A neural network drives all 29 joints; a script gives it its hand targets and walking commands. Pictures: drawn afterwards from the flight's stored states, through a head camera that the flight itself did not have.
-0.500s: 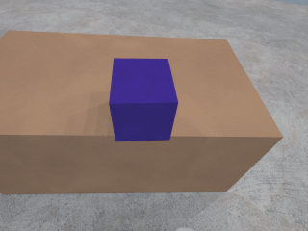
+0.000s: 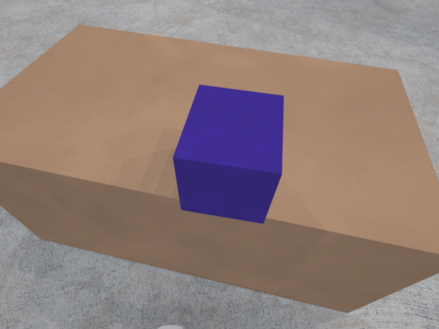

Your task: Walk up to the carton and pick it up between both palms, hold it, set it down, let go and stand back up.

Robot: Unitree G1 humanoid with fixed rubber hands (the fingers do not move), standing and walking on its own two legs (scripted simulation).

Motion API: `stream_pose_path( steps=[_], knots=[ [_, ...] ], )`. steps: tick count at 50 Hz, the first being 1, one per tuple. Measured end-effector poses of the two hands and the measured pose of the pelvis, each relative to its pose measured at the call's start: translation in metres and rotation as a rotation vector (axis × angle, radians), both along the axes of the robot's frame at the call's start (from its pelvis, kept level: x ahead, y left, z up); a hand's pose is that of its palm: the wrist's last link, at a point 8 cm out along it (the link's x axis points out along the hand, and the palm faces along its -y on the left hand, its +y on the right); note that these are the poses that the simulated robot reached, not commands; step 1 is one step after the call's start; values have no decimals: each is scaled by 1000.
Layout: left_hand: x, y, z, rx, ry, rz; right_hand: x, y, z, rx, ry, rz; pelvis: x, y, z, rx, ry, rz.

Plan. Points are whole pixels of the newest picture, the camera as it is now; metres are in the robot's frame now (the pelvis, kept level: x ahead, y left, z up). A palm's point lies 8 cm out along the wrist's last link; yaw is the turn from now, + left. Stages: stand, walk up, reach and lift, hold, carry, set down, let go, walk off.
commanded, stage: walk up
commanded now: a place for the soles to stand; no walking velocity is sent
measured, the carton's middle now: (231, 154) +0.49 -0.01 -0.01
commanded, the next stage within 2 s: none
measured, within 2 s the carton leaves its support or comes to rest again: neither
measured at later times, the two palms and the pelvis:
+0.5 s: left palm out of the picture +0.09 +0.21 -0.11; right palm out of the picture +0.09 -0.28 -0.13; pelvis +0.03 -0.03 +0.01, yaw +3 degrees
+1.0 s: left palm out of the picture +0.00 +0.27 -0.12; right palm out of the picture +0.11 -0.26 -0.12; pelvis +0.02 +0.02 +0.01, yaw +4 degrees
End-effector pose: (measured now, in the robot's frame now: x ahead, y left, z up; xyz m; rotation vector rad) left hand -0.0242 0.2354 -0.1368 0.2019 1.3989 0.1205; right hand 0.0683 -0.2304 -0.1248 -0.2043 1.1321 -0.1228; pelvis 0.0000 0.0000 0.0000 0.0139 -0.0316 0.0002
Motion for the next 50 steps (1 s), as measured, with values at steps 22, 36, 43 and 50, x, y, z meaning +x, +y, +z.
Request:
stream_pose_path(
  steps=[22, 36, 43, 50],
  knots=[
    [120, -25, 25, 35, -243, 10, 19, -50, -6, -19, 138, 40, 33, -34, 10, -24, 0, 55],
    [79, -5, 14, 33, -137, 51, 11, -42, 1, -48, 174, 65, 28, -24, 11, -34, 0, 76],
    [63, 3, 11, 38, -109, 62, 11, -37, 3, -58, 178, 84, 25, -17, 11, -40, 5, 85],
    [28, 38, 18, 127, -69, 88, 37, -27, 2, -106, 159, 138, 16, 16, 8, -45, -2, 75]
  ],
)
